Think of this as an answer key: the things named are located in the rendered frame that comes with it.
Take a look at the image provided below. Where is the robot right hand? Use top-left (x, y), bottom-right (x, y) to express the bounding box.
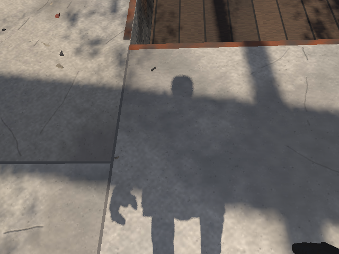
top-left (292, 242), bottom-right (339, 254)

